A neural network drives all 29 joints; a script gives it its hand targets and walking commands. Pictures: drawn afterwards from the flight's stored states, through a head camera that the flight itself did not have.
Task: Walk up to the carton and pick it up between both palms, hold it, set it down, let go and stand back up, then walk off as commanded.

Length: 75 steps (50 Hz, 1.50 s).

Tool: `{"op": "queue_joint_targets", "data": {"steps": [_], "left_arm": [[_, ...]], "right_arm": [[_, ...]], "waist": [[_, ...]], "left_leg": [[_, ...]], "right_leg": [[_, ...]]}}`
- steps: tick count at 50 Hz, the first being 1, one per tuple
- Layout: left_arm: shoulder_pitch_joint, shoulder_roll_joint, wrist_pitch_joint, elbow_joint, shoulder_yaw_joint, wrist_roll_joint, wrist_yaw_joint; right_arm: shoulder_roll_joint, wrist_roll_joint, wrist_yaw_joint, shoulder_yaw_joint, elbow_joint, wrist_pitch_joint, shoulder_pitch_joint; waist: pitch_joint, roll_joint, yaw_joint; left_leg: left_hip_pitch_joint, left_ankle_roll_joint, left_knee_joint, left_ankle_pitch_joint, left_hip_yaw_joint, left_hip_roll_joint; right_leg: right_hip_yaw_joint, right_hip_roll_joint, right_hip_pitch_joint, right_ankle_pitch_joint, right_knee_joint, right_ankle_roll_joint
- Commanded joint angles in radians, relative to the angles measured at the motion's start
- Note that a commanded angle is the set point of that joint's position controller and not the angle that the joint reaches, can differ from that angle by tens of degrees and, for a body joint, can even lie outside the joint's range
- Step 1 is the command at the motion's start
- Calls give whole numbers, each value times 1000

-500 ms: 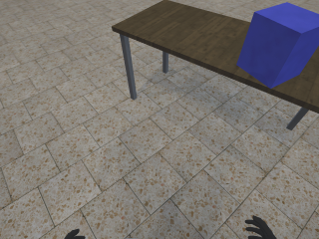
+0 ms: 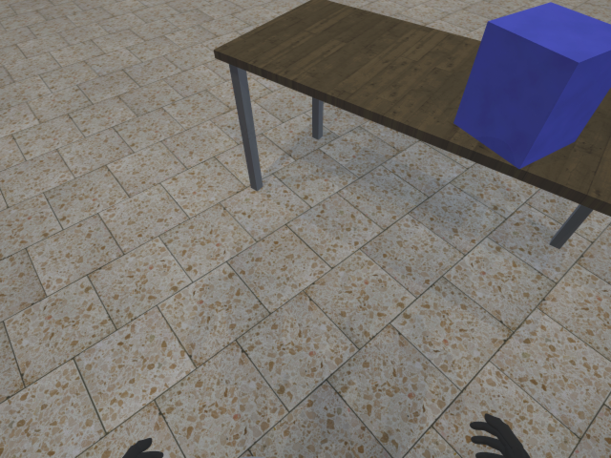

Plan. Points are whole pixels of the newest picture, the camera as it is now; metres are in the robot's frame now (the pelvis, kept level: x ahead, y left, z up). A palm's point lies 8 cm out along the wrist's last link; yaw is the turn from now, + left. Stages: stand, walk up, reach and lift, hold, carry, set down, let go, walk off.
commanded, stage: walk up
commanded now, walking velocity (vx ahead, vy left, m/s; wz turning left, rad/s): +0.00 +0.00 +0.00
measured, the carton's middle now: (534, 86) +0.86 -0.49 +0.02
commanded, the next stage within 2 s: none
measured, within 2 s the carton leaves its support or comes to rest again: neither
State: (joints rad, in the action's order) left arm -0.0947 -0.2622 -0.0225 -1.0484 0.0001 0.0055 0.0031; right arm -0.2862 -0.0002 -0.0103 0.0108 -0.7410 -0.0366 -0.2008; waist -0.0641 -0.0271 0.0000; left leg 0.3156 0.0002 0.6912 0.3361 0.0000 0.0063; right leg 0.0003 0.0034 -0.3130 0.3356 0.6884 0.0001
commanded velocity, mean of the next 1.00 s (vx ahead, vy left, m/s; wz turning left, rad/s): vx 0.00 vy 0.00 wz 0.00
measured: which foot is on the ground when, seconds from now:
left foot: down 0.00-0.44, up 0.46-1.00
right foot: down 0.00-0.18, up 0.20-0.42, down 0.44-1.00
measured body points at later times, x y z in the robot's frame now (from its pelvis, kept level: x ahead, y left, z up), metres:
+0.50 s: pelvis +0.01 -0.09 -0.01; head +0.03 -0.09 +0.44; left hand +0.14 +0.20 -0.12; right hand +0.10 -0.43 -0.09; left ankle +0.01 +0.09 -0.70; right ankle +0.03 -0.19 -0.72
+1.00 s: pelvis +0.07 -0.08 +0.00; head +0.11 -0.10 +0.44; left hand +0.18 +0.22 -0.10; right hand +0.12 -0.41 -0.11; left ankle +0.09 +0.03 -0.70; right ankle +0.03 -0.19 -0.72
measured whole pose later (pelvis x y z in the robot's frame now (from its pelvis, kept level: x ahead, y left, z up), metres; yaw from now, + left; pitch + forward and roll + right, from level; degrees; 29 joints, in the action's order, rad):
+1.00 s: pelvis +0.07 -0.08 +0.00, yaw -15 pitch -1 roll -1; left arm -0.42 -0.40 -0.05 -0.75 0.00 0.02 -0.02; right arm -0.40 0.00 0.00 0.08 -0.74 -0.02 -0.18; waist -0.10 -0.06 0.00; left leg 0.39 0.04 0.91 0.49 0.02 0.01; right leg 0.14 -0.11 -0.28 0.40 0.69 0.03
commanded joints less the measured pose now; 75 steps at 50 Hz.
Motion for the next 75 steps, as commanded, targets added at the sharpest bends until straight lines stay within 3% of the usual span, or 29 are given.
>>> {"op": "queue_joint_targets", "data": {"steps": [1,6,7,8,9,10,12,13,18,20,21,22,23,24,28,35,38,46,50,51,52,53,54,55,58,62,65,69,75], "left_arm": [[68,-251,-26,63,63,-4,5],[51,-264,-26,60,67,-8,1],[73,-335,18,212,107,60,49],[101,-300,29,237,116,62,63],[113,-282,42,264,120,73,68],[71,-318,49,274,120,68,70],[-24,-337,55,273,143,51,82],[-41,-343,50,290,147,47,89],[-97,-310,36,356,143,25,103],[-279,-323,18,302,153,23,87],[-361,-365,1,293,174,29,73],[-359,-446,-11,312,185,37,62],[-330,-496,-5,339,187,25,62],[-282,-509,5,360,191,19,57],[-284,-430,-15,360,168,5,32],[-430,-394,-66,340,139,-5,-25],[-475,-370,-65,337,123,-4,-41],[-459,-392,-69,342,123,0,-52],[-380,-402,-76,360,118,-5,-41],[-327,-395,-74,376,114,-5,-40],[-265,-357,-75,400,101,-12,-39],[-283,-253,-79,398,71,-21,-43],[-333,-271,-69,380,77,-4,-50],[-305,-356,-56,358,89,14,-56],[-328,-364,-38,309,102,-7,-28],[-329,-320,-32,302,88,-12,-30],[-297,-320,-20,292,84,-8,-42],[-268,-324,-18,297,81,-6,-48],[-234,-352,-25,298,91,19,-43]], "right_arm": [[-248,-10,-8,50,-61,-25,90],[-266,-13,-12,56,-73,-25,50],[-381,-28,-26,139,-58,-41,-80],[-432,-33,-40,162,-71,-50,-187],[-466,-56,-51,183,-65,-54,-211],[-473,-56,-54,188,-34,-59,-162],[-434,-53,-55,188,3,-65,-76],[-414,-52,-55,180,14,-69,-72],[-440,-57,-20,187,44,-58,-45],[-394,-48,-8,162,60,-43,67],[-319,-42,-3,138,78,-32,78],[-240,-30,-5,113,130,-28,106],[-265,-37,-15,111,123,-19,74],[-336,-36,-18,125,100,-10,49],[-345,-23,4,135,80,-15,4],[-326,-29,19,118,105,-1,70],[-326,-27,16,109,103,-2,96],[-320,-25,17,110,114,-7,119],[-325,-28,22,124,104,-21,68],[-311,-30,19,125,87,-34,-9],[-340,-41,9,140,51,-49,-120],[-397,-42,2,160,26,-58,-180],[-429,-31,0,163,32,-53,-130],[-442,-20,5,172,29,-50,-102],[-357,-21,4,146,44,-49,-33],[-340,-9,7,135,45,-34,-90],[-323,-11,7,135,63,-19,-68],[-332,-15,2,139,70,-9,-81],[-377,-25,10,150,84,5,-49]], "waist": [[83,0,-6],[106,18,-3],[82,97,57],[80,-35,98],[38,-101,104],[6,-15,68],[20,-37,13],[33,26,8],[63,-222,10],[133,-102,-106],[107,85,-158],[41,320,-141],[47,237,-95],[32,119,-93],[-9,90,-33],[64,94,-41],[77,149,-61],[29,138,-55],[100,128,-9],[100,146,38],[162,60,102],[210,-162,123],[131,-118,69],[72,-77,63],[-49,-86,25],[-7,-157,33],[43,-226,45],[27,-206,52],[5,-137,65]], "left_leg": [[-72,53,-253,-135,-154,97],[-88,58,-259,-168,-162,110],[-301,125,-191,63,-174,139],[-408,186,-318,181,-355,282],[-371,255,-408,221,-500,461],[-315,282,-409,200,-500,495],[-232,279,-353,91,-381,460],[-239,273,-319,3,-330,441],[-207,219,-237,-56,-162,355],[-43,142,60,-109,25,219],[179,69,371,-82,94,110],[490,10,537,294,97,-33],[499,26,553,335,-3,-12],[419,34,552,264,-50,29],[354,34,434,87,-57,42],[348,37,316,133,-100,17],[383,50,261,148,-97,19],[297,60,150,194,-80,14],[149,71,-54,184,-83,-2],[-3,88,-208,36,-98,28],[-280,120,-370,-71,-157,77],[-524,137,-366,-235,-381,276],[-505,156,-380,-305,-535,419],[-386,169,-376,-202,-594,487],[-258,29,-362,-333,-315,308],[-306,-42,-271,-783,-143,234],[-394,-28,-249,-817,-137,233],[-387,-26,-249,-775,-160,267],[-305,157,-269,-283,-259,332]], "right_leg": [[168,114,71,-148,-240,72],[133,99,83,-178,-227,64],[180,23,-193,-44,-73,109],[90,-34,-389,118,127,80],[65,-1,-488,201,350,33],[115,26,-502,169,412,20],[122,75,-401,121,449,17],[115,67,-387,122,451,21],[14,76,-207,200,96,38],[-20,8,137,73,-203,64],[180,26,291,79,-318,82],[577,208,356,-81,-378,144],[745,279,301,11,-452,202],[752,291,188,250,-507,197],[574,172,247,-105,-411,71],[672,225,446,-609,-308,142],[566,172,537,-864,-215,137],[623,177,391,-727,-199,191],[595,163,359,-583,-142,207],[496,108,237,-536,-65,181],[370,36,42,-537,104,125],[205,-100,-218,-235,342,47],[139,-155,-399,201,379,18],[147,-93,-399,282,455,7],[155,-39,-326,82,422,17],[95,-57,-294,-3,413,10],[58,-53,-307,4,368,-4],[53,-24,-299,25,335,10],[31,10,-269,190,195,14]]}}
